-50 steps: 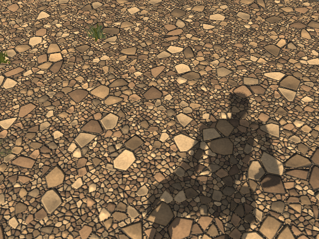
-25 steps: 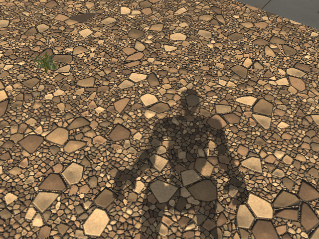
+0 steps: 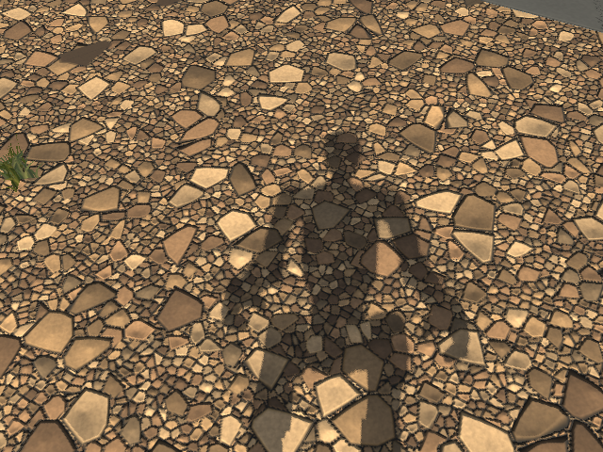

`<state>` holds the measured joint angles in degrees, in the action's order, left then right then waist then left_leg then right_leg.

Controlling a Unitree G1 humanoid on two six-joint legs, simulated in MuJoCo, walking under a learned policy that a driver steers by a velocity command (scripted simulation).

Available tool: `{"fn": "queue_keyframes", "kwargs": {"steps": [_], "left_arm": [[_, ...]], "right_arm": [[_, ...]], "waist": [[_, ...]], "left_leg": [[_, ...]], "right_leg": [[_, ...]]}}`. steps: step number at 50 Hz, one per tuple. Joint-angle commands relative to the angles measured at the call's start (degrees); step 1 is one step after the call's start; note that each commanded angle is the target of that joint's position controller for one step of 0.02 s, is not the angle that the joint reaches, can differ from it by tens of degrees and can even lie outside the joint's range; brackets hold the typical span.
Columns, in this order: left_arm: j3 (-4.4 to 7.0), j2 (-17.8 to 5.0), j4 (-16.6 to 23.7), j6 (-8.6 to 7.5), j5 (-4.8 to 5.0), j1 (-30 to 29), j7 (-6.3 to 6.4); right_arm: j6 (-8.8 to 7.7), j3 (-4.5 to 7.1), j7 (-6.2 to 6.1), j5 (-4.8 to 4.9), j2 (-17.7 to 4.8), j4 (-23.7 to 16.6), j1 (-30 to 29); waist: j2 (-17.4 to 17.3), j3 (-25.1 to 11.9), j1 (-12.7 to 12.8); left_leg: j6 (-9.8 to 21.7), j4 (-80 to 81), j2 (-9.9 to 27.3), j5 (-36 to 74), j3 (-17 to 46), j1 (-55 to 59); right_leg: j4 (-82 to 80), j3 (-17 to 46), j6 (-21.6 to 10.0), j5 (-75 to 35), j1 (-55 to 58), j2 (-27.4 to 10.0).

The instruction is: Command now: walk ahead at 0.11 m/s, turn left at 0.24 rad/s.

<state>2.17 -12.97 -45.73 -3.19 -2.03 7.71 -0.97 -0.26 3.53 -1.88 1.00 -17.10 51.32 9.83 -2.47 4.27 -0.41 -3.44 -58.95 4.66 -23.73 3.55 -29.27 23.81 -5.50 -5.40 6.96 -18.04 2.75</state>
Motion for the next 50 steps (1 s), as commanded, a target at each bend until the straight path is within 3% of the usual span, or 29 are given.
{"fn": "queue_keyframes", "kwargs": {"steps": [1, 4, 7, 12, 15, 16, 17, 18, 19, 20, 21, 22, 23, 25, 30, 33, 35, 37, 39, 40, 41, 42, 43, 44, 46, 47, 50], "left_arm": [[2.66, -9.9, 2.3, -0.57, 0.3, -2.6, 1.52], [2.88, -10.1, 1.4, 1.01, 0.69, -2.3, 2.89], [3.1, -10.2, 0.7, 2.22, 0.92, -2.2, 3.51], [3.81, -11.6, 0.2, 3.86, 1.46, -2.0, 3.59], [4.25, -12.5, 0.2, 4.66, 2.92, -3.5, 3.75], [4.24, -11.8, -0.7, 4.77, 3.41, -1.8, 3.71], [3.94, -10.0, -1.0, 4.56, 2.43, 0.4, 3.35], [2.92, -6.7, 2.3, 3.94, -0.26, -3.3, 2.74], [3.28, -8.2, 3.4, 3.46, 0.32, -7.8, 2.63], [3.7, -9.4, 3.1, 3.41, 2.0, -8.3, 2.49], [3.92, -9.6, 2.2, 3.45, 2.63, -7.3, 2.8], [4.22, -10.3, 1.4, 3.59, 2.24, -6.8, 3.3], [4.5, -10.8, 1.2, 3.69, 1.94, -6.4, 3.62], [4.38, -9.7, 1.0, 3.54, 2.06, -5.5, 3.62], [3.86, -8.4, 1.1, 3.33, 2.3, -7.0, 3.44], [3.84, -8.8, 1.5, 2.7, 2.82, -8.3, 2.41], [3.97, -9.5, 2.0, 1.53, 3.21, -8.8, 1.69], [4.2, -10.0, 1.6, -0.02, 3.56, -6.7, 1.06], [4.6, -10.0, -0.5, -1.29, 3.67, -1.1, 0.88], [5.34, -12.4, -1.8, -1.6, 3.09, 4.6, 1.25], [5.91, -16.4, -2.8, -1.41, 1.77, 9.7, 1.77], [6.16, -17.9, -2.9, -1.95, 0.52, 9.3, 1.06], [5.19, -13.9, -1.3, -2.23, 1.29, 5.4, 1.26], [4.5, -11.3, -0.6, -2.16, 2.16, 3.2, 1.66], [3.86, -10.2, -0.5, -1.96, 2.33, 3.1, 2.26], [3.72, -10.0, -0.7, -2.16, 1.95, 4.3, 2.41], [3.76, -10.6, -1.6, -2.42, 1.65, 7.4, 2.4]], "right_arm": [[1.07, 1.32, -0.76, -0.4, -4.5, -1.6, 5.8], [1.78, 1.76, -0.4, 0.0, -4.8, -3.5, 2.3], [2.24, 2.03, -0.06, -0.1, -4.5, -5.3, -0.2], [2.15, 2.1, 1.35, 0.03, -3.6, -7.3, -1.6], [2.07, 2.34, 2.68, 0.25, -3.4, -7.1, 1.2], [1.94, 2.81, 2.72, -0.02, -4.7, -6.8, 2.8], [1.85, 4.24, 2.0, -0.27, -9.5, -6.8, 4.4], [1.91, 5.7, 0.92, -1.0, -16.5, -7.4, 5.8], [0.87, 4.91, 1.42, -2.6, -14.2, -8.0, 7.7], [-0.17, 4.67, 1.66, -2.53, -13.1, -8.4, 5.3], [-0.79, 4.62, 1.3, -1.38, -11.9, -9.0, 1.8], [-0.79, 4.03, 0.92, -0.18, -9.8, -9.5, -0.5], [-0.51, 3.63, 0.49, 0.32, -8.9, -9.9, -1.9], [-0.06, 3.55, 0.03, -0.17, -9.0, -10.2, -1.4], [0.74, 4.04, -0.55, -0.15, -10.7, -10.3, -1.1], [0.86, 3.86, -0.32, 0.22, -10.4, -10.5, -1.2], [0.62, 3.6, -0.01, -0.01, -10.3, -10.7, -1.7], [0.41, 3.29, 0.16, -0.18, -10.0, -11.0, -2.0], [0.37, 2.52, -0.04, -0.12, -8.3, -11.8, -3.3], [0.08, 1.6, -0.04, -0.26, -5.2, -12.4, -3.6], [-0.37, 0.71, 0.23, 0.31, -1.5, -13.7, -3.2], [-1.23, 1.48, 0.42, 0.82, -5.5, -16.4, -4.9], [-1.45, 2.44, 0.68, 0.8, -9.0, -15.7, -4.3], [-1.38, 2.9, 0.95, 0.54, -9.4, -14.4, -2.9], [-1.67, 2.78, 1.51, 0.34, -7.6, -14.2, -3.2], [-1.91, 2.44, 1.9, 0.42, -6.2, -14.5, -3.9], [-2.09, 1.65, 2.57, 0.59, -3.6, -16.3, -5.5]], "waist": [[7.3, -10.1, -1.6], [7.1, -8.2, 0.1], [7.2, -6.2, 1.1], [8.1, -7.3, 1.3], [8.9, -8.7, -1.2], [7.7, -8.8, -2.0], [-0.7, -9.5, -1.4], [-17.0, -9.7, -0.5], [-9.8, -14.6, -4.1], [-5.6, -13.5, -3.0], [-3.8, -11.5, -1.3], [-2.6, -10.5, -0.5], [-3.1, -10.2, 0.4], [-3.7, -11.0, 0.8], [-4.9, -10.1, -0.4], [-6.3, -8.5, -1.6], [-8.0, -6.3, -1.7], [-8.0, -6.0, -0.6], [-5.9, -6.2, 2.9], [-1.3, -8.5, 4.9], [11.4, -10.0, 4.7], [15.8, -4.9, 4.0], [12.4, -1.1, 3.0], [11.8, 0.3, 2.3], [10.5, 0.7, 2.7], [9.7, 0.4, 3.5], [8.6, -0.5, 4.7]], "left_leg": [[-0.7, 3.7, 1.4, 5.5, -0.1, 5.4], [-0.8, 6.0, 2.3, 7.2, -0.8, 1.9], [-0.7, 8.5, 2.3, 5.8, -2.0, -0.2], [0.4, 15.4, 0.3, 2.0, -5.5, 2.3], [3.1, 27.5, -2.1, 8.9, -8.6, 9.5], [5.0, 34.3, -3.0, 16.9, -7.7, 14.4], [8.3, 38.0, 1.8, 34.2, 1.0, 22.4], [18.3, 35.7, 15.6, 61.3, 20.6, 32.6], [25.3, 36.2, 18.4, 60.1, 23.7, 33.3], [23.6, 36.9, 15.4, 55.4, 19.1, 32.6], [20.2, 36.7, 12.1, 50.5, 15.2, 31.7], [18.0, 36.9, 10.7, 47.7, 13.9, 30.5], [17.2, 37.3, 9.6, 46.9, 12.7, 28.0], [17.3, 37.7, 8.3, 46.8, 12.2, 27.0], [16.6, 37.6, 6.7, 39.3, 14.3, 25.5], [16.5, 41.8, 5.0, 9.1, 18.4, 20.5], [16.5, 43.1, 4.5, -2.0, 21.7, 17.6], [15.8, 42.0, 3.6, -4.9, 23.7, 15.6], [13.2, 37.6, 0.1, -7.1, 23.1, 10.5], [10.4, 28.4, -3.1, -10.6, 19.2, 3.1], [6.9, 11.4, -10.8, -12.7, 7.3, -8.8], [6.4, 3.0, -7.7, -11.8, 6.9, -17.2], [5.8, -1.5, -4.3, -7.0, 7.2, -19.2], [5.0, -3.1, -3.3, -2.7, 6.0, -19.5], [3.9, -3.9, -1.2, 4.3, 4.8, -19.6], [3.5, -4.4, -0.9, 7.6, 3.7, -18.8], [1.9, -1.1, -0.1, 13.4, 1.3, -18.9]], "right_leg": [[-9.5, 7.2, -9.7, -24.5, 4.5, -17.3], [-12.1, 7.1, -9.5, -8.9, 6.8, -18.5], [-12.5, 6.7, -9.3, -3.4, 9.4, -19.8], [-7.1, 4.2, -8.3, -15.3, 15.1, -21.7], [-0.3, 1.4, -4.8, -20.0, 15.6, -21.1], [3.8, -0.4, -1.4, -16.4, 13.4, -19.2], [13.9, -4.2, 3.5, -5.9, 5.9, -14.5], [29.6, -6.2, 9.1, 27.0, -13.5, -4.8], [40.4, 4.3, 9.5, 34.2, -18.2, -2.1], [43.9, 7.3, 8.8, 30.3, -20.3, -3.2], [43.2, 8.3, 8.3, 25.2, -21.7, -4.1], [41.5, 8.9, 8.5, 22.0, -22.2, -4.8], [40.7, 9.1, 8.8, 19.4, -19.8, -4.7], [38.6, 8.8, 9.4, 15.8, -17.3, -3.3], [25.3, 9.5, 10.7, 12.6, -13.4, -2.2], [18.1, 9.5, 10.0, 10.9, -9.5, -1.7], [13.5, 9.2, 8.9, 12.5, -7.0, -1.2], [8.0, 8.8, 7.6, 12.2, -1.6, -0.8], [-1.7, 8.0, 5.8, 6.2, 9.4, -1.6], [-3.7, 14.3, 3.4, 8.8, 19.3, -8.8], [-9.1, 31.3, -2.4, 21.9, 26.7, -20.2], [-13.6, 45.3, -8.4, 30.8, 21.8, -27.5], [-14.0, 40.5, -8.1, 33.4, 19.7, -25.6], [-14.1, 33.9, -5.5, 30.0, 19.2, -21.9], [-14.9, 24.9, -2.9, 19.2, 18.8, -19.2], [-15.5, 20.7, -2.5, 13.5, 18.0, -18.0], [-16.1, 12.5, -3.2, 3.1, 18.7, -17.1]]}}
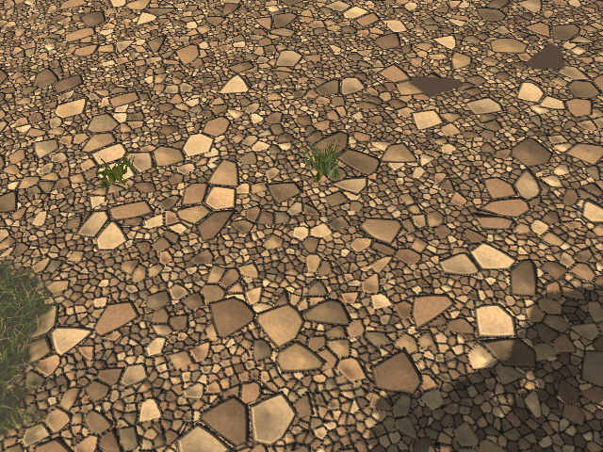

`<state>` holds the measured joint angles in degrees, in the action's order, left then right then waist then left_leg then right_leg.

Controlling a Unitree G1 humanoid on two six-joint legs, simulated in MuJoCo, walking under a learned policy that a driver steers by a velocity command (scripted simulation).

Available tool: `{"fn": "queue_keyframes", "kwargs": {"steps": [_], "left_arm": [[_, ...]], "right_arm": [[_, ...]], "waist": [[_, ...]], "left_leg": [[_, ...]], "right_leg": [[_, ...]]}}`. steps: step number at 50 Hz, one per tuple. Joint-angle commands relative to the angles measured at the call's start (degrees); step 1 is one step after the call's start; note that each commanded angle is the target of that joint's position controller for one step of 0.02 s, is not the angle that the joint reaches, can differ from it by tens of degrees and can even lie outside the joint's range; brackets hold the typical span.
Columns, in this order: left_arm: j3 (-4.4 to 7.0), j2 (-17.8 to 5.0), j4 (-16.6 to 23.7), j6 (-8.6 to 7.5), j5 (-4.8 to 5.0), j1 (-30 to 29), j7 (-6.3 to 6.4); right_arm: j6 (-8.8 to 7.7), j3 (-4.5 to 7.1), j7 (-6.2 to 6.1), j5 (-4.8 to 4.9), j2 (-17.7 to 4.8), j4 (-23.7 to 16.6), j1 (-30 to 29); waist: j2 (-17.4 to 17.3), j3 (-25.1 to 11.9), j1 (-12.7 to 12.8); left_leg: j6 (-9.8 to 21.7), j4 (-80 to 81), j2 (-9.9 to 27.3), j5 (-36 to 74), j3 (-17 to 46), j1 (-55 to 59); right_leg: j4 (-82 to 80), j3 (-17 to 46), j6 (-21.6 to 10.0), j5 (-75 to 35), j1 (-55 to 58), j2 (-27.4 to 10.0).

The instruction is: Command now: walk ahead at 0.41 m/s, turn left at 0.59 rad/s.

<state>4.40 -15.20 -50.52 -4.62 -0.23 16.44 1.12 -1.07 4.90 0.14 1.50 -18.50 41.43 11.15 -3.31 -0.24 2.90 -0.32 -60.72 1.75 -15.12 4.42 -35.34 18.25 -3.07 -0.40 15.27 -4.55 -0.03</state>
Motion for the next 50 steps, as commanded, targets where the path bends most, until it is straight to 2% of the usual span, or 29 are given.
{"fn": "queue_keyframes", "kwargs": {"steps": [1, 5, 8, 10, 11, 12, 13, 14, 15, 16, 17, 18, 19, 20, 23, 26, 29, 34, 36, 37, 38, 39, 40, 41, 42, 43, 44, 46, 50], "left_arm": [[1.57, -8.7, 3.1, -0.91, -0.13, -0.9, 0.27], [1.89, -10.7, 3.0, -0.54, 0.51, 0.6, 0.02], [2.36, -12.2, 2.6, -0.03, 1.49, 2.2, -0.32], [2.77, -13.6, 2.7, 0.53, 1.89, 2.1, -0.33], [3.02, -14.5, 2.8, 0.93, 2.05, 2.1, -0.2], [2.86, -14.4, 3.1, 1.26, 2.19, 1.6, 0.04], [2.1, -12.8, 3.7, 0.97, 1.32, 2.3, 0.29], [-0.81, -3.6, 7.5, -0.07, -1.56, 6.7, -0.4], [-0.78, -6.9, 8.7, -2.39, 0.46, 2.6, -1.0], [0.42, -11.0, 10.5, -3.4, 2.94, -3.9, -1.38], [-0.07, -10.1, 11.2, -4.06, 2.7, -5.0, -1.23], [0.02, -9.9, 10.4, -4.19, 1.14, -4.8, -0.83], [0.46, -10.4, 10.0, -3.66, 0.4, -3.4, -0.78], [0.61, -10.3, 9.9, -2.87, 0.21, -2.3, -0.97], [0.17, -8.2, 10.7, -1.21, -0.92, -3.5, -0.97], [-0.65, -6.3, 13.0, -1.18, -1.04, -10.9, -1.09], [-1.27, -5.2, 14.8, -1.75, -0.32, -17.6, -1.84], [-0.16, -8.1, 16.2, -2.68, 0.53, -19.6, -2.88], [0.73, -9.2, 15.3, -3.13, 0.64, -14.5, -2.68], [1.69, -11.0, 14.2, -3.46, 0.11, -8.5, -2.28], [2.53, -14.3, 13.7, -3.49, -0.8, 0.7, -1.71], [3.35, -17.2, 11.4, -2.59, -1.02, 5.0, -2.1], [2.13, -11.6, 12.4, -2.2, 0.33, 3.8, -2.36], [1.31, -8.6, 12.9, -1.73, 0.41, 1.5, -1.95], [0.88, -8.0, 13.1, -1.33, -0.22, -1.5, -1.79], [0.56, -7.0, 12.4, -1.19, -0.58, -2.7, -1.76], [0.26, -6.4, 11.9, -1.41, -0.98, -3.1, -1.68], [0.22, -5.8, 10.7, -1.94, -0.39, -2.9, -1.85], [1.09, -8.8, 8.4, -2.19, 0.45, -1.8, -1.95]], "right_arm": [[-1.26, 0.07, 0.73, 0.07, -1.8, -7.2, -7.7], [-1.37, -1.03, 2.12, -0.08, 0.2, -9.9, -11.9], [-1.17, -1.03, 3.14, 0.13, -0.3, -11.4, -13.4], [-0.92, -0.1, 3.42, -0.05, -2.1, -11.8, -11.3], [-0.69, 0.94, 3.36, -0.14, -4.0, -11.0, -7.0], [-0.39, 2.59, 3.04, 0.07, -6.5, -8.6, 2.2], [0.29, 4.54, 1.94, 0.35, -10.0, -5.8, 12.4], [0.07, 5.32, 1.05, 0.77, -16.9, -5.6, 12.7], [-0.98, 4.06, 1.34, 0.13, -14.0, -7.8, 14.8], [-1.95, 2.88, 1.72, -0.61, -10.1, -6.6, 12.8], [-2.5, 2.35, 1.69, -0.47, -8.7, -6.5, 9.9], [-2.67, 1.73, 1.58, -0.68, -7.1, -7.1, 5.3], [-2.8, 1.19, 1.45, -1.49, -5.8, -8.1, 2.2], [-2.82, 1.04, 1.29, -1.83, -5.5, -8.7, 0.7], [-3.3, 1.22, 0.46, -1.06, -6.3, -7.7, 1.5], [-3.1, 1.48, -0.48, -0.78, -7.2, -6.2, 4.0], [-2.68, 1.78, -0.89, -0.25, -8.0, -4.7, 7.4], [-1.68, 1.79, -1.26, 0.13, -7.3, -2.9, 10.4], [-1.12, 1.72, -1.27, -0.04, -6.9, -3.1, 9.5], [-1.15, 0.96, -1.07, -0.29, -4.8, -3.6, 9.1], [-1.3, -0.35, -0.95, -1.35, -1.5, -5.0, 9.4], [-1.71, -1.15, -0.98, 0.71, 0.9, -6.0, 17.6], [-1.65, -0.18, -1.24, 1.19, -5.2, -4.7, 16.5], [-1.34, 0.68, -1.18, 0.78, -8.0, -5.5, 10.0], [-1.09, 0.69, -1.28, 0.13, -7.6, -6.2, 6.8], [-1.23, 0.7, -1.1, -0.59, -6.5, -6.9, 4.6], [-1.16, 0.56, -0.76, -0.26, -4.9, -7.0, 5.2], [-0.82, -0.02, -0.5, 0.15, -2.4, -6.5, 6.1], [-1.16, -1.23, -0.04, -0.99, -0.3, -7.7, 1.0]], "waist": [[9.2, 4.0, 1.7], [9.0, 5.5, 2.9], [8.6, 6.7, 2.5], [9.7, 4.5, -0.1], [10.3, 1.2, -3.0], [9.2, -4.0, -8.3], [6.1, -9.0, -13.0], [-12.1, -14.2, -6.8], [-8.5, -25.1, -9.9], [-4.4, -15.9, -10.9], [-1.7, -9.7, -8.7], [1.9, -5.9, -5.8], [0.9, -4.2, -3.3], [0.1, -3.4, -1.9], [1.1, -0.9, -1.2], [0.8, 1.5, -3.6], [-0.1, 2.1, -6.4], [-2.3, 1.3, -6.2], [-4.2, -0.4, -3.4], [-3.5, -4.8, -0.3], [2.5, -14.0, 3.2], [22.7, -20.9, -0.6], [16.3, -16.5, 0.7], [11.0, -9.1, 2.2], [7.0, -4.6, 1.2], [6.4, -1.3, 0.3], [8.1, -0.5, -1.2], [9.4, 0.1, -2.1], [7.0, 1.4, -2.0]], "left_leg": [[-1.6, 3.1, 3.1, 6.3, -0.3, -12.4], [-1.0, 15.7, 3.4, 12.0, -4.3, -6.7], [1.4, 21.5, 2.5, 9.6, -7.0, -2.9], [4.1, 23.7, -0.6, 5.6, -9.6, 3.4], [5.7, 24.4, -3.1, 3.7, -11.2, 10.0], [7.9, 27.5, -5.6, 6.4, -12.0, 22.8], [10.2, 27.6, -4.4, 6.8, -6.7, 40.1], [19.3, 31.8, 12.4, -2.5, 25.2, 58.9], [24.6, 43.0, 18.5, -13.8, 46.4, 61.6], [20.9, 44.9, 16.6, -10.8, 38.2, 56.5], [19.2, 44.9, 14.3, -5.9, 30.8, 47.8], [17.6, 45.0, 11.8, 0.5, 24.9, 38.7], [17.0, 46.0, 9.8, 6.4, 20.8, 32.3], [17.1, 47.4, 8.9, 8.9, 19.2, 28.5], [17.8, 49.3, 7.3, 15.4, 14.1, 21.5], [15.4, 49.1, 4.2, 13.8, 10.6, 19.3], [13.2, 47.9, 3.0, 9.8, 10.3, 18.1], [11.8, 39.9, 6.2, 9.2, 18.0, 27.0], [10.4, 35.3, 5.5, 13.8, 19.5, 28.0], [8.5, 27.7, 2.4, 17.0, 17.4, 26.1], [6.1, 11.4, -1.3, 8.3, 12.7, 18.5], [2.1, -7.0, -8.6, -19.4, 6.3, -2.4], [1.3, -14.1, -3.7, -17.7, 7.7, -9.0], [0.8, -15.5, -1.8, -12.2, 6.0, -10.6], [0.5, -14.3, 0.2, -8.1, 4.0, -8.7], [0.6, -11.7, 1.5, -5.6, 4.0, -7.3], [0.8, -9.9, 2.7, -4.1, 4.0, -4.4], [0.8, -6.1, 3.0, -4.0, 2.8, -2.4], [0.0, 6.6, 4.0, 2.6, 1.4, -4.3]], "right_leg": [[-10.7, 8.0, -8.4, -7.7, 5.3, -14.2], [-10.7, 0.5, -7.7, -12.7, 3.6, -13.9], [-9.6, -2.3, -7.0, -17.1, 5.4, -15.8], [-3.5, -5.0, -5.9, -36.4, 7.4, -16.5], [3.9, -6.7, -5.2, -48.4, 7.7, -16.2], [15.3, -8.7, -3.9, -53.6, 4.4, -14.9], [30.5, -8.8, -1.6, -43.8, -7.6, -13.0], [52.9, -6.7, 2.0, 11.7, -32.8, -3.4], [62.2, 7.9, 1.6, 18.7, -38.4, 0.7], [62.7, 8.9, 0.4, 12.7, -44.0, -2.1], [58.4, 8.2, -0.6, 7.8, -43.1, -4.5], [53.5, 8.3, -0.5, 4.7, -39.0, -6.5], [50.1, 8.9, -0.4, 2.6, -34.5, -7.8], [48.5, 8.8, 0.0, 1.6, -32.0, -8.0], [41.5, 6.9, 2.7, -2.4, -30.9, -7.1], [27.9, 6.4, 4.2, -14.5, -30.9, -5.0], [16.9, 5.6, 4.1, -22.3, -25.8, -1.8], [10.2, 8.0, 1.9, -15.9, -23.8, -0.4], [8.1, 6.5, -0.2, -11.4, -16.7, 0.3], [7.2, 7.3, -2.5, -11.9, -6.4, -1.6], [9.1, 16.9, -6.3, -10.1, 9.6, -11.7], [3.3, 44.1, -15.2, 4.0, 27.1, -23.7], [0.2, 47.5, -13.4, 15.9, 24.5, -23.9], [-0.8, 38.1, -11.1, 14.7, 17.5, -21.6], [-1.8, 31.0, -10.0, 7.0, 9.9, -19.3], [-3.2, 26.4, -10.1, 0.9, 4.2, -17.1], [-4.6, 22.6, -9.9, -2.6, 0.6, -15.4], [-7.1, 17.7, -10.9, -6.2, -2.0, -13.8], [-9.9, 11.8, -12.8, -14.2, -1.6, -14.5]]}}
Over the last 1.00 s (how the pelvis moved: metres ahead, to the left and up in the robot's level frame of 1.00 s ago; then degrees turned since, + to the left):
0.14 0.07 0.01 34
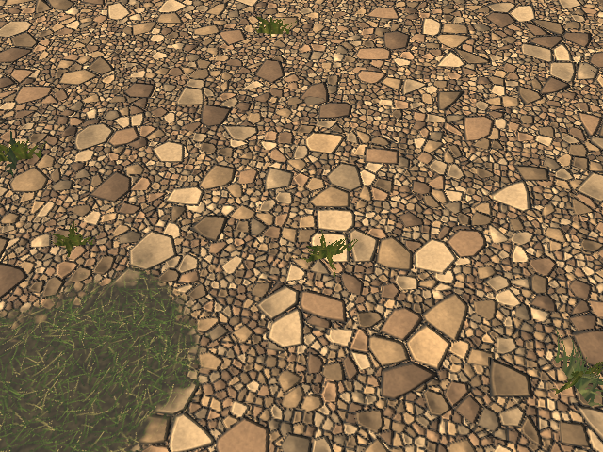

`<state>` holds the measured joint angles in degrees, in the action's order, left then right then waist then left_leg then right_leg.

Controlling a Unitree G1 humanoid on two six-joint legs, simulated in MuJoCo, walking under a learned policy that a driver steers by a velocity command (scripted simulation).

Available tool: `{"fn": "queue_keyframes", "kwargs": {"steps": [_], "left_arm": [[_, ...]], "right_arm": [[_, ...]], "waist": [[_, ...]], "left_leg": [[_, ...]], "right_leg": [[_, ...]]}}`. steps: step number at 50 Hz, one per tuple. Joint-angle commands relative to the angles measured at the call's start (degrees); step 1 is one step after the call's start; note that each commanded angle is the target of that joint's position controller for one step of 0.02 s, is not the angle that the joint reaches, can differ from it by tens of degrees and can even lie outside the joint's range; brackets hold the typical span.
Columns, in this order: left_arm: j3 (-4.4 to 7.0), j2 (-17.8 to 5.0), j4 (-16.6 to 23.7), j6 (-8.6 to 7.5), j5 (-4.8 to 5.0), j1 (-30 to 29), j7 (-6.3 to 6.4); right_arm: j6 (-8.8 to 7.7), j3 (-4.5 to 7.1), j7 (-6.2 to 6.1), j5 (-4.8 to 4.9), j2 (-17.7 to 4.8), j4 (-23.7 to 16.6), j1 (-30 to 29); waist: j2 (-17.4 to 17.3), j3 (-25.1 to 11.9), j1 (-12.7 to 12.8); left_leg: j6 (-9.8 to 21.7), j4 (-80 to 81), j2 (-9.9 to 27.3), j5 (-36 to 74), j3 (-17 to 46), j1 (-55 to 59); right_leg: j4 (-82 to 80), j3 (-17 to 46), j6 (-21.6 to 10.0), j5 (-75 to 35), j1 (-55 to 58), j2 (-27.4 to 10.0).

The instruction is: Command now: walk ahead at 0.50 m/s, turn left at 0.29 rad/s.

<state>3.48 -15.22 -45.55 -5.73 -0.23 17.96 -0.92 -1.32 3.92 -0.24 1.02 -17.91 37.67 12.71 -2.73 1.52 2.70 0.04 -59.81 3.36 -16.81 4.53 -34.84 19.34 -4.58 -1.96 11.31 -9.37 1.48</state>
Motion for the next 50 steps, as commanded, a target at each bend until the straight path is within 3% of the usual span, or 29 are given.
{"fn": "queue_keyframes", "kwargs": {"steps": [1, 4, 8, 10, 11, 12, 13, 14, 15, 16, 17, 18, 19, 22, 26, 30, 34, 36, 38, 39, 40, 41, 42, 43, 44, 45, 46, 48, 50], "left_arm": [[2.08, -9.2, 3.0, -0.88, 0.65, -3.3, 0.13], [2.23, -10.6, 1.7, -0.11, 1.35, -1.5, 0.27], [2.6, -12.4, -0.8, 1.11, 2.21, 2.4, 0.3], [2.73, -13.3, -1.4, 1.85, 2.5, 1.9, 0.58], [2.47, -12.9, -1.5, 2.13, 2.58, 1.4, 0.76], [1.62, -11.0, -1.4, 2.1, 1.92, 2.0, 1.0], [-0.16, -6.3, 0.8, 1.65, 0.05, 3.2, 1.02], [-1.2, -3.6, 1.4, 0.45, 0.53, 7.0, 0.78], [0.33, -9.4, 1.2, -0.08, 2.26, 2.9, 0.4], [0.61, -10.3, 2.3, -0.36, 3.05, -0.9, 0.18], [0.56, -9.5, 2.1, -0.25, 2.41, -2.4, 0.43], [0.82, -9.1, 2.0, 0.27, 1.77, -2.4, 0.45], [0.82, -8.3, 1.4, 1.08, 1.89, -0.8, 0.32], [0.6, -5.9, 1.2, 2.92, 2.01, -0.7, 0.57], [0.49, -5.0, 2.9, 2.83, 1.56, -5.8, 0.21], [-0.49, -3.1, 5.7, 2.45, 1.24, -13.5, -1.2], [-0.65, -3.3, 9.5, 2.39, 1.29, -18.5, -2.74], [-0.04, -4.5, 10.6, 2.56, 1.36, -17.3, -3.34], [1.77, -7.8, 9.6, 3.02, 1.47, -8.9, -3.16], [3.55, -10.8, 7.6, 3.18, 1.56, 0.1, -2.39], [5.08, -16.1, 6.3, 3.93, 1.67, 7.1, -0.95], [5.13, -18.8, 8.1, 3.4, 1.86, 3.9, -0.99], [3.81, -13.9, 8.5, 3.04, 1.54, 5.1, -1.16], [3.17, -11.5, 8.3, 2.55, 1.2, 3.3, -1.03], [2.82, -10.5, 8.6, 2.2, 1.24, -0.1, -1.05], [2.28, -8.5, 9.3, 2.04, 1.11, -3.3, -0.83], [1.99, -8.0, 10.3, 2.03, 0.43, -4.8, -0.53], [2.19, -8.6, 10.4, 1.89, 0.61, -5.3, -0.06], [2.62, -10.1, 9.9, 1.89, 0.8, -4.2, 0.68]], "right_arm": [[-1.25, -0.54, 0.7, -0.56, -0.7, -4.1, -2.0], [-2.27, -1.18, 1.69, -0.3, -0.1, -4.9, -7.8], [-2.6, -0.83, 2.42, 0.23, -1.7, -6.8, -12.6], [-2.68, 0.06, 2.51, -0.08, -3.4, -6.4, -9.8], [-2.62, 1.16, 2.3, -0.4, -5.1, -4.4, -3.6], [-2.37, 2.66, 1.76, -0.54, -8.0, -1.8, 5.1], [-1.85, 3.83, 0.78, -1.39, -13.2, -0.7, 13.6], [-1.98, 3.6, 1.11, -1.11, -14.8, -0.7, 13.5], [-2.34, 2.26, 1.32, -0.7, -9.5, -0.8, 11.3], [-2.66, 1.55, 1.37, -0.55, -7.5, -0.8, 8.1], [-2.92, 1.07, 1.51, -0.81, -5.9, -0.7, 4.7], [-3.29, 0.64, 1.69, -1.18, -4.2, -0.7, 2.3], [-3.76, 0.51, 1.71, -1.59, -3.3, -0.5, 0.9], [-5.33, 1.0, 1.37, -1.92, -3.7, 1.4, 0.3], [-5.51, 1.29, 0.43, -2.12, -4.6, 3.4, 1.3], [-5.0, 1.69, -0.25, -1.54, -6.4, 5.4, 3.9], [-3.1, 2.24, -0.59, -0.59, -7.6, 7.5, 7.0], [-2.08, 2.6, -1.09, -0.4, -9.0, 7.3, 6.0], [-1.05, 2.95, -1.76, -0.33, -10.4, 6.9, 5.1], [-0.92, 2.7, -2.05, -0.11, -10.2, 6.5, 4.1], [-1.71, 1.35, -2.01, -1.69, -6.7, 5.3, 6.2], [-3.66, -0.7, -0.83, -2.06, -0.7, 2.6, 10.0], [-5.88, 0.41, 0.35, -0.2, -6.4, 2.1, 3.7], [-6.86, 0.5, 0.8, 1.49, -7.1, 0.3, -0.8], [-7.22, 0.22, 0.46, 0.68, -6.0, 0.2, -1.7], [-6.9, 0.68, 0.04, -0.87, -6.6, 0.7, -1.7], [-6.22, 0.9, 0.08, -1.35, -6.6, 0.8, -0.6], [-5.0, 0.76, -0.01, -1.91, -5.4, 0.9, 0.8], [-4.27, 0.2, -0.23, -2.12, -3.9, -0.1, -1.8]], "waist": [[6.3, -0.2, -1.4], [6.4, 0.8, 0.7], [7.5, 1.9, 1.3], [8.1, 0.1, -1.6], [7.5, -3.7, -5.3], [6.4, -9.3, -9.2], [-3.9, -17.4, -10.9], [-13.6, -22.9, -7.8], [-7.0, -16.8, -9.2], [-5.4, -9.8, -8.2], [-1.9, -6.7, -6.4], [-2.4, -4.2, -4.7], [-3.5, -3.8, -3.1], [-2.0, -1.7, -1.8], [-0.4, 0.6, -3.0], [1.0, 3.2, -6.2], [1.0, 4.3, -7.4], [-0.9, 1.9, -5.6], [-2.8, -4.1, -0.4], [-1.4, -8.7, 4.7], [7.8, -14.4, 5.9], [18.5, -21.3, 0.0], [10.2, -22.5, 4.6], [7.5, -14.3, 4.1], [1.6, -8.1, 1.0], [1.5, -5.8, -1.0], [3.2, -4.6, -2.6], [3.9, -3.9, -3.9], [4.1, -2.5, -3.5]], "left_leg": [[-0.3, 9.5, 2.5, 7.5, 0.3, -4.0], [-0.2, 19.9, 1.5, 14.7, -3.1, 0.5], [1.6, 26.6, 0.0, 12.6, -4.2, 2.5], [3.6, 29.8, -1.9, 10.4, -5.9, 8.8], [5.1, 32.1, -3.6, 11.7, -7.4, 18.4], [6.7, 31.2, -2.8, 12.4, -6.1, 31.8], [12.0, 31.1, 11.1, 10.5, 13.0, 49.8], [18.8, 39.9, 19.4, 1.3, 36.9, 56.6], [16.7, 41.6, 18.0, -3.2, 32.6, 52.4], [14.7, 42.5, 16.0, 0.3, 23.4, 45.2], [13.3, 43.9, 13.5, 4.3, 17.6, 38.5], [12.6, 45.9, 11.6, 8.4, 13.1, 33.4], [12.2, 47.9, 10.7, 10.5, 10.0, 29.9], [12.5, 51.6, 10.4, 16.8, 2.8, 25.9], [10.9, 52.9, 9.2, 20.9, -5.1, 27.8], [9.4, 53.6, 9.7, 21.8, -10.2, 30.8], [8.5, 48.8, 12.4, 29.9, -12.4, 40.5], [7.2, 42.8, 12.6, 46.9, -14.1, 42.8], [5.7, 29.3, 11.7, 63.0, -15.5, 42.2], [3.7, 16.8, 9.5, 59.2, -16.7, 35.8], [1.3, -1.6, 5.8, 31.1, -16.7, 20.2], [-2.0, -21.3, -7.7, -16.0, -7.3, -3.1], [-0.5, -23.3, -4.4, -14.7, 2.9, -9.3], [0.8, -20.3, -2.1, -10.1, 2.0, -11.4], [0.9, -14.2, 0.4, -6.2, 1.4, -9.7], [0.3, -9.1, 2.2, -4.1, 1.1, -6.2], [-0.3, -7.5, 2.8, -2.6, 1.2, -2.6], [-2.3, -3.0, 2.9, -1.3, 0.1, -0.4], [-4.1, 3.7, 2.3, 2.9, -1.2, -0.3]], "right_leg": [[-11.3, 11.3, -10.8, -11.4, 3.3, -15.3], [-11.2, 6.8, -9.2, -12.9, 2.7, -13.6], [-9.3, 7.0, -7.9, -15.0, 7.9, -16.7], [-4.2, 5.7, -6.5, -25.1, 9.8, -17.0], [3.6, 3.2, -5.1, -33.1, 8.5, -15.0], [14.9, 0.7, -3.0, -31.9, 2.7, -12.3], [35.8, -1.5, 0.2, -11.0, -13.6, -7.4], [49.5, 5.7, 1.7, 22.6, -27.8, 0.2], [54.5, 10.0, 1.2, 21.1, -34.1, -3.3], [53.4, 9.1, 0.5, 15.6, -35.6, -5.6], [50.7, 8.5, 0.6, 10.8, -33.5, -7.8], [48.0, 8.9, 0.9, 7.3, -31.2, -9.2], [47.2, 9.6, 1.3, 4.7, -27.8, -10.0], [44.6, 10.7, 2.8, -0.1, -27.6, -9.5], [32.8, 11.4, 3.4, -11.9, -30.7, -8.1], [21.4, 6.8, 2.1, -18.3, -29.5, -7.1], [16.5, 3.7, -0.3, -11.6, -33.0, -6.0], [15.9, 0.5, -2.4, -5.8, -28.5, -3.2], [16.2, -2.3, -5.1, -0.9, -16.5, 1.3], [12.0, -1.1, -7.5, -4.5, -2.3, 2.9], [12.0, 14.9, -11.4, -7.7, 15.5, -7.3], [3.3, 49.1, -23.9, 2.1, 32.3, -20.3], [-1.6, 49.7, -21.7, 6.3, 32.6, -20.1], [-2.2, 41.0, -19.1, 4.2, 25.9, -18.2], [-2.6, 34.5, -17.1, -2.1, 16.4, -15.5], [-3.2, 29.9, -16.0, -8.1, 10.0, -13.5], [-4.4, 27.8, -16.0, -12.1, 5.2, -12.2], [-6.0, 24.9, -16.4, -17.3, 0.1, -11.0], [-6.5, 21.5, -15.8, -19.6, -3.7, -9.4]]}}
Over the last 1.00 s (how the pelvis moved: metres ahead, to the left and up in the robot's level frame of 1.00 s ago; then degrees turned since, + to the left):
0.53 0.16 0.00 34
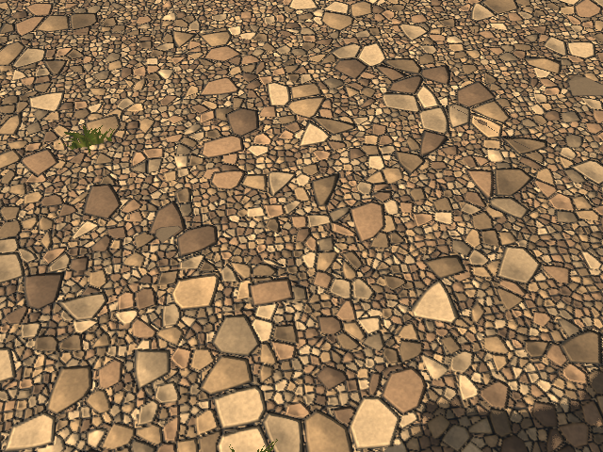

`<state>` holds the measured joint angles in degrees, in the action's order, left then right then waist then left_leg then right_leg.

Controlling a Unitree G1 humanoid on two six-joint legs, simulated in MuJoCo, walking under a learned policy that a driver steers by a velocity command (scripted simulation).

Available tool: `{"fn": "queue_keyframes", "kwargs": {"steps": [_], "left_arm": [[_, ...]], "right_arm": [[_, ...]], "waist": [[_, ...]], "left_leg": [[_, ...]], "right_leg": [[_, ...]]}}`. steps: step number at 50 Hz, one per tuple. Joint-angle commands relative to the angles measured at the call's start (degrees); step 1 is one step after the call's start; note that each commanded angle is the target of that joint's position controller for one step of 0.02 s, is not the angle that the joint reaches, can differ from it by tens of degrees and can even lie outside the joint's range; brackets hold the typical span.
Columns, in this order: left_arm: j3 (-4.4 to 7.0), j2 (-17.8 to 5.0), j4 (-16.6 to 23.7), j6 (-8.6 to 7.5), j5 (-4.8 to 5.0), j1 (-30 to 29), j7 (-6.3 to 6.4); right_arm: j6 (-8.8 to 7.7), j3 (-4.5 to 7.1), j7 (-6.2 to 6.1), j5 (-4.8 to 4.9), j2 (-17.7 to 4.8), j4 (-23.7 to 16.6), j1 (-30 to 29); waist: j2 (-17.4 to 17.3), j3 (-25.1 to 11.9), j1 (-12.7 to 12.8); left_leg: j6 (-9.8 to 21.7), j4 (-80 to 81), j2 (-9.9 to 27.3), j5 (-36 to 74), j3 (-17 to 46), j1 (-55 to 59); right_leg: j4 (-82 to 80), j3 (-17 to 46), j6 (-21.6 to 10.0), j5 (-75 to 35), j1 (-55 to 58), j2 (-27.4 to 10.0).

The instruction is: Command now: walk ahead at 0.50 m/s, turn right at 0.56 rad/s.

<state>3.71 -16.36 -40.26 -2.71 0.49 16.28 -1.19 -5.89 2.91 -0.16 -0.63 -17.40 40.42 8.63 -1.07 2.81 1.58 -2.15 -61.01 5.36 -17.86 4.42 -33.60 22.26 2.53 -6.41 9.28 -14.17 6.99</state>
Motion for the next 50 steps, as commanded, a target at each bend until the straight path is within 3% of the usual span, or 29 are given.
{"fn": "queue_keyframes", "kwargs": {"steps": [1, 4, 7, 10, 11, 12, 13, 14, 15, 16, 17, 18, 19, 21, 24, 27, 29, 30, 31, 32, 33, 34, 37, 40, 50], "left_arm": [[2.58, -9.6, 4.3, -0.98, 0.26, -1.9, 1.3], [2.75, -10.0, 3.5, -0.24, 0.73, 0.3, 1.92], [2.87, -10.1, 2.3, 0.31, 1.09, 3.3, 2.05], [2.83, -9.4, 2.0, 0.78, 0.83, 3.2, 2.35], [2.77, -8.9, 2.2, 1.07, 0.61, 2.4, 2.47], [2.25, -7.2, 2.5, 1.15, 0.46, 1.9, 2.51], [1.14, -4.3, 3.9, 0.97, -0.35, 2.0, 2.54], [0.06, -1.0, 3.5, 0.63, 0.0, 12.2, 2.57], [0.52, -5.7, 2.6, 0.52, 0.55, 14.7, 2.55], [1.5, -9.0, 2.5, 1.1, 0.99, 9.2, 2.69], [1.59, -9.3, 3.4, 1.78, 0.55, 4.0, 2.98], [1.57, -8.7, 4.2, 2.33, -0.16, 0.9, 3.15], [1.42, -7.3, 4.5, 2.87, -0.26, 0.8, 3.04], [0.36, -3.5, 3.8, 3.59, -0.14, 2.5, 2.94], [-0.33, -2.3, 3.4, 3.82, -0.6, 1.6, 3.06], [0.02, -3.6, 3.1, 4.58, -0.51, 0.0, 2.84], [0.08, -3.5, 3.3, 4.86, -1.31, -1.8, 2.68], [0.13, -4.5, 4.3, 4.87, -2.03, -3.4, 2.82], [0.42, -7.0, 5.5, 4.83, -2.14, -4.6, 3.17], [0.85, -8.7, 4.9, 4.94, -1.63, -6.8, 3.22], [0.41, -5.6, 5.0, 4.69, -1.59, -7.6, 2.72], [-0.08, -4.0, 4.8, 4.31, -2.0, -7.6, 2.46], [-0.11, -4.1, 4.2, 3.07, -1.59, -6.5, 2.39], [-0.12, -4.0, 3.8, 2.81, -1.29, -5.8, 2.64], [0.05, -3.5, 1.4, 2.86, -1.11, -5.6, 2.69]], "right_arm": [[0.37, 0.86, -0.33, -0.51, -3.7, -3.4, 0.0], [-0.07, 0.11, 0.2, -0.1, -2.3, -4.7, -6.6], [-0.68, 0.48, 0.93, 0.94, -3.7, -5.8, -10.2], [-1.42, 1.62, 1.42, 0.91, -6.2, -5.6, -8.5], [-1.75, 2.02, 1.38, 0.45, -6.6, -4.7, -5.7], [-2.17, 2.55, 1.14, -0.47, -7.4, -3.8, -1.7], [-2.56, 3.08, 0.9, -1.87, -10.1, -3.7, 4.2], [-1.64, 3.87, 0.86, -2.55, -13.6, -2.5, 8.3], [-0.83, 3.59, 1.44, -0.16, -11.0, -1.5, 10.4], [-0.35, 2.49, 1.36, 0.33, -7.2, -2.6, 7.6], [0.2, 1.52, 1.33, -0.2, -5.0, -3.0, 4.2], [0.47, 0.67, 1.48, -0.45, -3.1, -2.8, 1.6], [0.54, 0.15, 1.53, -0.71, -2.2, -2.2, 0.0], [0.75, 0.11, 1.66, -0.93, -2.4, -0.9, -2.1], [1.48, 0.86, 1.25, -0.38, -5.2, 0.6, -2.9], [2.48, 0.69, 1.15, 0.42, -5.6, 1.7, -2.9], [2.93, -0.06, 1.28, 0.8, -4.2, 2.5, -3.0], [2.9, -0.72, 1.41, 0.41, -2.6, 3.3, -1.4], [2.83, -1.17, 1.57, -0.75, -1.7, 3.7, 0.5], [2.94, -1.27, 1.56, -0.64, -0.9, 4.4, 4.7], [3.3, -1.21, 1.21, -0.78, -2.0, 4.8, 2.1], [3.62, -0.94, 0.95, -0.57, -2.9, 4.6, 0.3], [4.12, -0.9, 0.44, -0.54, -3.0, 5.5, 1.2], [3.95, -0.93, 0.38, -0.11, -2.8, 6.5, 0.8], [5.24, -0.65, -0.28, 0.34, -3.3, 10.7, -0.1]], "waist": [[2.9, -3.3, -1.6], [4.9, -3.1, 1.3], [6.0, -3.2, 2.7], [7.8, -3.2, 1.0], [8.6, -4.0, -0.5], [8.1, -6.6, -2.6], [3.9, -14.3, -4.9], [-12.5, -22.2, -1.9], [-14.6, -24.5, -2.5], [-8.0, -17.6, -4.2], [-3.7, -13.4, -4.1], [-2.3, -9.6, -3.3], [-3.5, -8.3, -1.4], [-6.4, -7.6, 0.5], [-7.2, -11.1, 0.3], [-6.2, -11.2, -0.1], [-5.2, -8.6, 0.5], [-3.5, -7.3, 0.0], [1.1, -7.0, -1.8], [8.3, -6.5, -5.2], [7.6, -4.7, -3.1], [6.5, -2.9, -2.4], [5.6, -3.2, -2.4], [3.8, -4.9, -2.0], [1.5, -5.0, -2.3]], "left_leg": [[-2.5, 9.5, -0.3, 8.0, -1.4, -1.1], [-2.8, 23.3, -3.3, 20.1, -2.1, 3.9], [-2.2, 29.4, -5.0, 22.1, -0.9, 6.2], [0.1, 33.0, -5.2, 17.1, 0.4, 7.8], [1.5, 34.8, -5.5, 17.2, -0.7, 11.0], [3.2, 37.3, -4.9, 21.3, -1.6, 17.6], [6.9, 34.2, 3.3, 33.3, 4.9, 30.6], [18.3, 32.8, 17.4, 44.0, 25.3, 50.1], [20.8, 36.2, 20.6, 34.2, 36.6, 51.0], [18.4, 37.3, 17.4, 30.6, 29.1, 45.2], [16.2, 37.6, 14.4, 32.6, 21.3, 38.7], [15.4, 38.3, 11.7, 37.5, 16.0, 32.4], [14.5, 39.3, 9.8, 39.9, 12.4, 27.6], [14.1, 41.2, 6.3, 44.1, 6.2, 21.6], [15.1, 41.4, 6.4, 47.1, 3.4, 20.7], [14.4, 41.6, 6.6, 33.2, 3.4, 19.8], [11.3, 41.7, 4.3, 15.6, 3.1, 16.2], [8.2, 41.4, 2.7, 6.9, 3.0, 13.8], [5.4, 38.9, -0.4, -1.1, 1.0, 11.6], [3.4, 38.8, -4.1, -3.2, -2.9, 14.0], [2.2, 37.6, -4.4, -0.2, -4.0, 17.6], [2.3, 37.0, -4.3, 1.6, -4.0, 17.7], [2.9, 36.1, -3.5, 6.7, -3.3, 18.5], [2.9, 35.1, -3.2, 11.2, -3.2, 19.8], [2.5, 34.6, -2.8, 14.3, -3.0, 22.9]], "right_leg": [[-9.4, 12.9, -10.3, -16.8, -0.2, -13.7], [-7.8, 10.7, -7.0, -10.5, -2.3, -10.7], [-5.4, 14.9, -5.9, -5.4, 0.4, -12.3], [0.4, 19.7, -4.2, -6.1, 5.9, -14.4], [3.9, 19.6, -3.0, -10.6, 6.8, -13.8], [10.1, 17.6, -0.8, -16.3, 6.7, -10.8], [22.7, 14.4, 1.9, -10.3, 2.1, -7.7], [42.5, 8.1, 6.7, 22.6, -15.8, 1.0], [51.9, 9.4, 8.0, 29.8, -22.6, -1.0], [55.4, 9.9, 8.9, 25.7, -24.8, -3.2], [54.1, 7.9, 9.3, 22.4, -24.1, -4.9], [50.5, 7.2, 9.6, 20.9, -22.8, -6.4], [45.7, 6.8, 9.5, 19.6, -19.0, -8.4], [34.5, 3.3, 10.3, 18.1, -11.4, -8.6], [22.0, 1.0, 10.7, 10.7, -3.1, -8.6], [13.1, 0.0, 9.6, 2.8, 2.6, -8.2], [4.4, -0.5, 7.6, -2.7, 7.6, -7.8], [1.8, 2.7, 6.2, -6.4, 9.9, -10.3], [1.8, 7.3, 4.2, -12.2, 11.7, -15.1], [2.7, 7.6, 2.0, -2.9, 6.7, -15.5], [1.6, 6.4, 2.6, 5.7, 1.5, -13.0], [1.5, 5.8, 3.7, 6.3, -0.2, -11.8], [3.8, 4.7, 4.9, -3.1, 1.2, -10.9], [5.7, 4.2, 5.0, -9.2, 3.2, -10.6], [5.8, 3.4, 4.8, -12.5, 3.7, -9.9]]}}
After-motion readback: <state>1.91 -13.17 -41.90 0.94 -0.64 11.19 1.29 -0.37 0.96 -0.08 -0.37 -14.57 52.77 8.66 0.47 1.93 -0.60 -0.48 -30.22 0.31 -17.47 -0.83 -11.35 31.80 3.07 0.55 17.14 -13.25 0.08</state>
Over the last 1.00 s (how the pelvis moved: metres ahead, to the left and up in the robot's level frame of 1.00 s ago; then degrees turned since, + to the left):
0.55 -0.01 0.00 -19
